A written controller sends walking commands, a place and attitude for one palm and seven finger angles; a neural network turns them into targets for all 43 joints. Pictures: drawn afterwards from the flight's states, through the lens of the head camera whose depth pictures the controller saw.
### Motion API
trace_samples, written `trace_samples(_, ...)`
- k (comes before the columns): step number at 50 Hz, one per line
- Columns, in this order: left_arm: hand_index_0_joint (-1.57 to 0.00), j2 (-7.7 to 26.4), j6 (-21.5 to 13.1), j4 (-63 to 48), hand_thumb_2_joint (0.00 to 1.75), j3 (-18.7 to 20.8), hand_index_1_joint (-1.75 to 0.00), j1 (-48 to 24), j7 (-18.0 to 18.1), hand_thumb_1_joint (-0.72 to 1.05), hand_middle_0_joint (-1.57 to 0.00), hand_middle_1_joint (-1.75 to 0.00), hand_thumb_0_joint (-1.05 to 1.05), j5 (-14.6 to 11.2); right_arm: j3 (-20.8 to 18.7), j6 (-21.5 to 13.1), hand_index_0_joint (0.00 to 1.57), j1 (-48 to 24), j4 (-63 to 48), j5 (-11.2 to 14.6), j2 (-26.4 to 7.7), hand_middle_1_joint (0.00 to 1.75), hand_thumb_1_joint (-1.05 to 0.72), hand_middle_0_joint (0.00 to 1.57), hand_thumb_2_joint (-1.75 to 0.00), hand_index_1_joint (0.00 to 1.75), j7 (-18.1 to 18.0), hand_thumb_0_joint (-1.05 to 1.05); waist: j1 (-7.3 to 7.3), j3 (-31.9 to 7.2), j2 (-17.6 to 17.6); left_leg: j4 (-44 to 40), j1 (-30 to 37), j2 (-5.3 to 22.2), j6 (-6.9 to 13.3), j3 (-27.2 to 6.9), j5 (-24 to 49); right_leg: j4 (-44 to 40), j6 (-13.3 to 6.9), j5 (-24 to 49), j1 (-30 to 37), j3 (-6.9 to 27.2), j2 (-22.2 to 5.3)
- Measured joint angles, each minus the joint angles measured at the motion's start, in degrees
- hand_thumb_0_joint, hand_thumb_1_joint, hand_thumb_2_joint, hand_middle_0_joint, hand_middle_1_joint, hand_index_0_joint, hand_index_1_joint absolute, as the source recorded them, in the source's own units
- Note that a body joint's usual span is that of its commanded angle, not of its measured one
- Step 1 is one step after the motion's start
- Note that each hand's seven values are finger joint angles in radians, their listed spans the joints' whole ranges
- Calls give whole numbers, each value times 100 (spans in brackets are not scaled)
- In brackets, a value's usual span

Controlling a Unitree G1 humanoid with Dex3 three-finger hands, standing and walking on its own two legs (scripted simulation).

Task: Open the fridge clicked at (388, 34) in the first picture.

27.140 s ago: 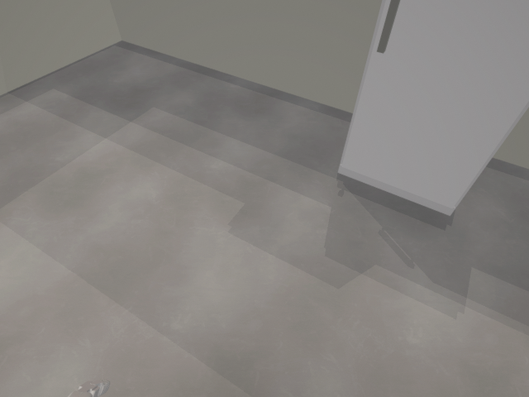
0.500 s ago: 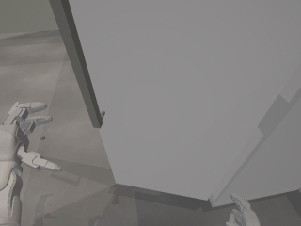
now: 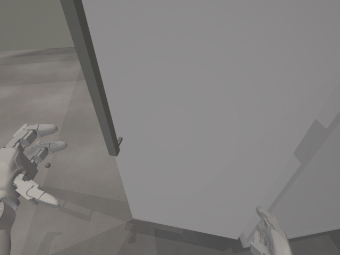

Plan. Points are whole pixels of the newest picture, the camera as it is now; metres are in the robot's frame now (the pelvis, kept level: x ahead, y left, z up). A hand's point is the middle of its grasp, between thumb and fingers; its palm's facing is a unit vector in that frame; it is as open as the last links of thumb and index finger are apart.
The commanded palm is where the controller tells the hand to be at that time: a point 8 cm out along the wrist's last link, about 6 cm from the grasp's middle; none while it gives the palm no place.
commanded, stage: draw the hand back to the body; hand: left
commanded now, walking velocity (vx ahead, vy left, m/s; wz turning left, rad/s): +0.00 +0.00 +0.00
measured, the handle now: (101, 86) +0.44 +0.22 +0.21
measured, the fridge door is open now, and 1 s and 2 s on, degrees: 69 69 69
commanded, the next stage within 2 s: step back with the hand held close in 1.26 s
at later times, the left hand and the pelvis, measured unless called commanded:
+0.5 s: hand (36, 178) +0.20 +0.28 +0.15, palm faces +0.46 -0.83 -0.32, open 12.6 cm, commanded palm +0.15 +0.31 +0.17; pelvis +0.00 +0.00 +0.01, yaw +0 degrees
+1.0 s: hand (36, 169) +0.21 +0.27 +0.17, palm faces +0.47 -0.80 -0.37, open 7.9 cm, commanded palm +0.16 +0.30 +0.19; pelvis +0.02 +0.00 +0.02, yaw +0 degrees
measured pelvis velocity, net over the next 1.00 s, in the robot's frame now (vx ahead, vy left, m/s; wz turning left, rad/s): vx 0.02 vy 0.00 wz -0.01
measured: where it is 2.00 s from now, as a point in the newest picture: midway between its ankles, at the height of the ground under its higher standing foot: outside the picture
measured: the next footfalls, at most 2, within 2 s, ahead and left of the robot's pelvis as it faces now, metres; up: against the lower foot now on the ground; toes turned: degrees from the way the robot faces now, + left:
none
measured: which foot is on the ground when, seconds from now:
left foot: down 0.00-1.00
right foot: down 0.00-1.00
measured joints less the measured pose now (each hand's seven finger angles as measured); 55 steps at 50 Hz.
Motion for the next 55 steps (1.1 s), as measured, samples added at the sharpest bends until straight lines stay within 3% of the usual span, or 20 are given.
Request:
trace_samples(6, -25, -209, 325, -467, 20, -18, -115, 416, 219, -55, -25, -115, -1, 129, -43, 70, 20, 37, 2, 6, -43, 30, -90, 20, -90, 30, 53, 1, 110, 15, -10, -25, 62, -38, 20, -24, 4, -33, 17, -9, 84, -30, -35)
trace_samples(10, -25, -314, 301, -825, 22, -209, -113, 538, 319, -52, -25, -113, -1, 260, -32, 21, 20, 11, 60, -25, -53, 30, -90, 20, -90, 30, -7, 1, 178, 101, 2, -14, 111, -65, 23, -88, 19, -47, 16, -6, 172, -95, -53)
trace_samples(13, -25, -212, -10, -1113, 24, -454, -110, 640, 1165, -46, -25, -110, -1, 899, -6, 18, 20, -101, 178, -191, -5, 30, -90, 20, -90, 30, -1, 1, 177, 169, -2, -120, 200, -61, 10, -105, 83, -161, 19, 59, 266, -112, -49)
trace_samples(16, -25, -204, -247, -1233, 28, -523, -106, 742, 1889, -39, -25, -106, -1, 1307, 14, 113, 20, -219, 224, -269, 69, 30, -90, 20, -90, 30, 23, 1, 150, 283, -21, -281, 300, -63, 5, -85, 184, -265, 8, 136, 330, -93, -54)
trace_samples(19, -25, -265, -402, -1260, 32, -585, -101, 848, 2313, -30, -24, -100, -1, 1556, 6, 227, 20, -273, 260, -319, 110, 30, -90, 20, -90, 30, 34, 1, 143, 401, 5, -427, 421, -67, 10, -53, 259, -372, 11, 202, 423, -64, -64)
trace_samples(23, -24, -342, -529, -1317, 39, -711, -93, 1015, 2595, -16, -24, -93, -1, 1744, -15, 361, 20, -248, 370, -366, 131, 30, -90, 20, -90, 30, 36, 1, 158, 463, 39, -624, 602, -90, 25, -5, 331, -513, 25, 258, 563, -22, -94)
trace_samples(34, -23, -285, -785, -1517, 58, -659, -70, 1260, 2736, 22, -23, -70, 0, 1901, -113, 584, 20, -221, 543, -410, 138, 30, -90, 20, -90, 30, 57, 1, 143, 502, 27, -1021, 1063, -90, 21, 89, 401, -849, 19, 328, 958, 63, -109)
trace_samples(47, -22, -288, -831, -1961, 80, -639, -43, 1629, 2696, 69, -22, -42, 1, 1925, -238, 710, 20, -320, 410, -438, 99, 30, -91, 20, -90, 30, 104, 1, 187, 499, 16, -1213, 1279, -61, 2, 113, 402, -1089, 1, 370, 1183, 81, -86)
trace_samples(55, -21, -342, -750, -1795, 88, -602, -33, 1509, 2696, 84, -21, -33, 1, 1918, -213, 830, 20, -392, 367, -441, 153, 30, -91, 20, -90, 30, 98, 1, 223, 566, 11, -1269, 1312, -59, -4, 97, 428, -1143, -7, 389, 1221, 64, -84)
